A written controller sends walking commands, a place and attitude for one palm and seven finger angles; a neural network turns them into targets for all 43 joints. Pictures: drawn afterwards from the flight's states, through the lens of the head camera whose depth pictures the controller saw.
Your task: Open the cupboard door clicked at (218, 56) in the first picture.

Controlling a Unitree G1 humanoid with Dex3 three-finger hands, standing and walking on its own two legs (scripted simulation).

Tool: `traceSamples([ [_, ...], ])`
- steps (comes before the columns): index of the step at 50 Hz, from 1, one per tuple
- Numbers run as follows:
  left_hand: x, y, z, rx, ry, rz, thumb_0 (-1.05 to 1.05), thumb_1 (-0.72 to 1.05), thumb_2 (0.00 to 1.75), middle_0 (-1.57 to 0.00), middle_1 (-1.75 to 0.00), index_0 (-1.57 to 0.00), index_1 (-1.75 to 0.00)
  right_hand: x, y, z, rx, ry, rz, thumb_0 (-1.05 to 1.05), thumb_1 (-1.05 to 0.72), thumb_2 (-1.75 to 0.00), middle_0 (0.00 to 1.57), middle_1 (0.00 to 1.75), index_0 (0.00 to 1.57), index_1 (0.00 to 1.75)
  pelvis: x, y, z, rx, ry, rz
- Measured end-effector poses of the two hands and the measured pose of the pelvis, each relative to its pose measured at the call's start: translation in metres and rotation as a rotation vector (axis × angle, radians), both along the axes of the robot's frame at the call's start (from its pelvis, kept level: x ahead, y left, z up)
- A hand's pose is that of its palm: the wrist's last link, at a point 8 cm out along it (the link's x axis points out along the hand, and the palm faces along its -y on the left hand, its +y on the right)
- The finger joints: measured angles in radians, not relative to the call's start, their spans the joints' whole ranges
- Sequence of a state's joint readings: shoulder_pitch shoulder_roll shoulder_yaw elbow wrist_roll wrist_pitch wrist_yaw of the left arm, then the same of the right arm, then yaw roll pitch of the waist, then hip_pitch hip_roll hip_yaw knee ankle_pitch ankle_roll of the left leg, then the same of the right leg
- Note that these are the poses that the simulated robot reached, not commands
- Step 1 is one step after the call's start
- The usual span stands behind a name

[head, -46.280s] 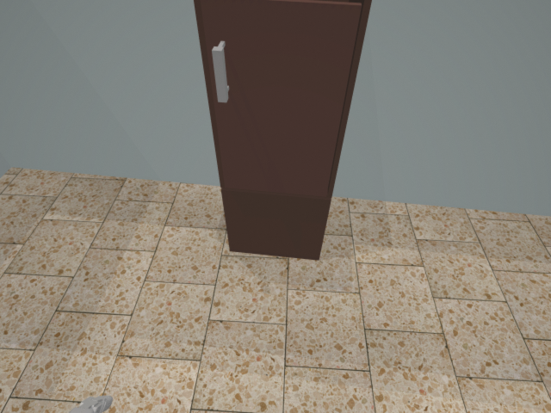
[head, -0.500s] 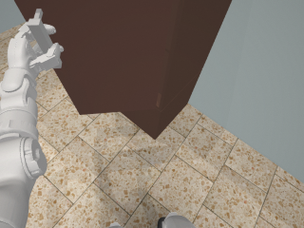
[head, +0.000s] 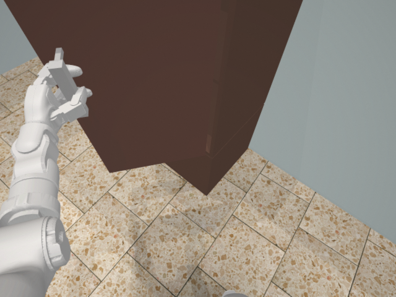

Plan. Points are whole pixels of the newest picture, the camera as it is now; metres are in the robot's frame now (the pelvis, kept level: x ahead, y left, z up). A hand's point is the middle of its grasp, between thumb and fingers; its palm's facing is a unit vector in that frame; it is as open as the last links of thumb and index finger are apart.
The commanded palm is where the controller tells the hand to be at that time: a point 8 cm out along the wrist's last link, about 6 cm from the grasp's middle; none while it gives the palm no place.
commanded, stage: pull the door open along its arc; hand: left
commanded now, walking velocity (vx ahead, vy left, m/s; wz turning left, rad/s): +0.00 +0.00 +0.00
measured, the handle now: (71, 84) +0.53 +0.23 +0.11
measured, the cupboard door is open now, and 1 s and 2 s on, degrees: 53 95 94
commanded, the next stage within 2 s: open thumb and fingers to let go in 0.78 s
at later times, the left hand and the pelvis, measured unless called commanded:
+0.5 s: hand (123, 157) +0.34 +0.11 +0.12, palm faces +0.40 -0.92 +0.04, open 6.5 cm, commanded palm +0.28 +0.17 +0.11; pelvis +0.00 -0.02 +0.02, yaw +2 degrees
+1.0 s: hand (158, 176) +0.30 +0.05 +0.12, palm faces +0.41 -0.91 -0.04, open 6.5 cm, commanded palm +0.25 +0.09 +0.11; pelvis +0.00 -0.04 +0.01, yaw +5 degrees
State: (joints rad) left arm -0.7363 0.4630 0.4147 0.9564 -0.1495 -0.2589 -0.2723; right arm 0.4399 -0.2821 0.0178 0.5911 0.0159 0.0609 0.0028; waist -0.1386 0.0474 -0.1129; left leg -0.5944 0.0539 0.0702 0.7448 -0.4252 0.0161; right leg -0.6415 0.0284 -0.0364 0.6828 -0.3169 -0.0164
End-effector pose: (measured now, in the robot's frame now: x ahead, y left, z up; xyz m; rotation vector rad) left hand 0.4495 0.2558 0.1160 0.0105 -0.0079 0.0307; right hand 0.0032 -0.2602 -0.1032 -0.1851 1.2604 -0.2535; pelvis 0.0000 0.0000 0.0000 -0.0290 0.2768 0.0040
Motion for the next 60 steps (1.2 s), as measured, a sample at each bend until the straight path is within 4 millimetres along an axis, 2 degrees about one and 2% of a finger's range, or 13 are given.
traceSamples([
  [7,-0.043,-0.016,-0.002,-0.018,-0.019,-0.032,0.01,0.68,0.73,-0.32,-1.32,-0.29,-1.31,0.050,0.002,0.007,0.025,-0.159,0.029,0.01,-0.91,-0.90,0.20,0.30,0.21,0.29,0.005,0.000,0.006,0.008,-0.050,-0.010],
  [17,-0.116,-0.071,-0.002,-0.086,-0.017,0.210,0.02,0.66,0.72,-0.31,-1.30,-0.32,-1.26,0.143,0.026,0.023,0.107,-0.410,0.144,0.01,-0.91,-0.90,0.20,0.30,0.20,0.29,0.003,-0.005,0.012,0.022,-0.128,-0.001],
  [24,-0.144,-0.105,0.004,-0.071,0.028,0.358,0.03,0.65,0.74,-0.31,-1.24,-0.32,-1.28,0.180,0.039,0.036,0.127,-0.467,0.225,0.01,-0.91,-0.90,0.20,0.30,0.20,0.29,0.002,-0.017,0.015,0.031,-0.185,0.026],
  [30,-0.159,-0.125,0.006,-0.029,0.048,0.417,0.03,0.65,0.74,-0.31,-1.23,-0.32,-1.30,0.186,0.036,0.036,0.118,-0.452,0.249,0.01,-0.91,-0.90,0.20,0.30,0.21,0.29,0.004,-0.026,0.017,0.036,-0.213,0.044],
  [43,-0.188,-0.165,0.007,0.015,0.037,0.364,0.02,0.64,0.71,-0.30,-1.29,-0.31,-1.32,0.173,0.014,0.021,0.104,-0.376,0.238,0.01,-0.91,-0.90,0.20,0.30,0.20,0.29,0.009,-0.036,0.015,0.043,-0.244,0.068],
  [52,-0.187,-0.165,0.007,0.027,0.041,0.406,0.02,0.59,0.75,-0.34,-1.31,-0.35,-1.32,0.176,0.024,0.019,0.115,-0.382,0.274,0.01,-0.91,-0.90,0.20,0.30,0.20,0.29,-0.003,-0.038,0.014,0.048,-0.253,0.084],
  [56,-0.190,-0.163,0.008,0.023,0.039,0.411,0.01,0.47,0.71,-0.34,-1.28,-0.36,-1.31,0.177,0.032,0.022,0.129,-0.408,0.285,0.01,-0.91,-0.90,0.20,0.30,0.20,0.29,-0.008,-0.037,0.015,0.050,-0.257,0.084],
  [60,-0.192,-0.164,0.008,0.024,0.037,0.401,0.01,0.29,0.64,-0.32,-1.24,-0.33,-1.26,0.173,0.038,0.025,0.136,-0.428,0.290,0.01,-0.91,-0.90,0.20,0.30,0.20,0.29,-0.014,-0.035,0.015,0.049,-0.265,0.084],
])
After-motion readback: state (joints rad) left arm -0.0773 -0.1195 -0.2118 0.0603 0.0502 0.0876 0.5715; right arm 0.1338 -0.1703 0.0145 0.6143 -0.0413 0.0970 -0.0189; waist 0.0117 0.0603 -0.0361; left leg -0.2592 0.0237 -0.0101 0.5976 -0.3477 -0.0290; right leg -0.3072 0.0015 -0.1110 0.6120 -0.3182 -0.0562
